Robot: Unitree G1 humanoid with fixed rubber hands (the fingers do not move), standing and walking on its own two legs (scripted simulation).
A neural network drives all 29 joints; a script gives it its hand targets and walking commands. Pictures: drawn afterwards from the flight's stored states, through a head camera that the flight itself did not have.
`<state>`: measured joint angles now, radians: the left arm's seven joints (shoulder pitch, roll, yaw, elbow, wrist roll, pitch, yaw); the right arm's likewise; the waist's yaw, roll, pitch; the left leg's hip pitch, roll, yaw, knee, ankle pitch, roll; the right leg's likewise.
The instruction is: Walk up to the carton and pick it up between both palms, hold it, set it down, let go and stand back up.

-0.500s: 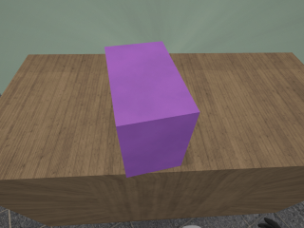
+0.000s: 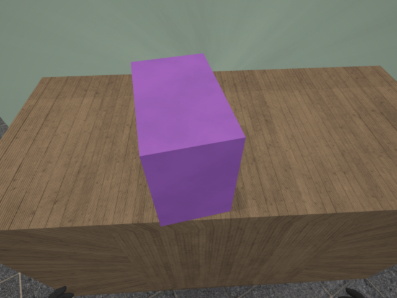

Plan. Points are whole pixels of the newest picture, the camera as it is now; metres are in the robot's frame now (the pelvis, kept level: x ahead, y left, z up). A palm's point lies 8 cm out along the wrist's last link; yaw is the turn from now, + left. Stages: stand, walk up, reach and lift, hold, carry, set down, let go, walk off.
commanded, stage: walk up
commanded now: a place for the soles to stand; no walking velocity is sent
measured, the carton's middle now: (182, 138) +0.43 +0.05 +0.08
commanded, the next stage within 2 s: reach and lift in 1.12 s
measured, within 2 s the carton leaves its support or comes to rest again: neither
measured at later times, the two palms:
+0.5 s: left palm out of the picture +0.14 +0.30 -0.08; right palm out of the picture +0.12 -0.33 -0.11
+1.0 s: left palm out of the picture +0.14 +0.30 -0.08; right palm out of the picture +0.12 -0.33 -0.11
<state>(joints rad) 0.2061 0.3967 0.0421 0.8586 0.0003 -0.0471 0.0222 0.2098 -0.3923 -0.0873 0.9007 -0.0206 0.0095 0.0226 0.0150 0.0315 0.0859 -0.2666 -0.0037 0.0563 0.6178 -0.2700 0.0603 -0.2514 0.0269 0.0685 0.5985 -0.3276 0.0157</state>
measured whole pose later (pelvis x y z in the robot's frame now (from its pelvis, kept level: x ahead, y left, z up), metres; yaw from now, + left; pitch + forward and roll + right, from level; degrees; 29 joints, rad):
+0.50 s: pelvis +0.03 -0.01 +0.00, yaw +0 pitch -2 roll +0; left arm 0.17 0.39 0.04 0.86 0.00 -0.05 0.02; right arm 0.21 -0.39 -0.09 0.90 -0.02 -0.01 0.02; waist 0.01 0.03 0.09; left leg -0.25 -0.02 0.06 0.57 -0.29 0.05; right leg -0.25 0.01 0.07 0.59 -0.30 0.01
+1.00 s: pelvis +0.03 -0.02 +0.00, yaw +0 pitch -2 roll +0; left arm 0.15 0.38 0.04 0.86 0.00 -0.05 0.02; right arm 0.21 -0.39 -0.09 0.90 -0.02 -0.01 0.02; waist 0.02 0.03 0.06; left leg -0.25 -0.02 0.06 0.57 -0.29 0.05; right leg -0.25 0.01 0.07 0.59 -0.30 0.01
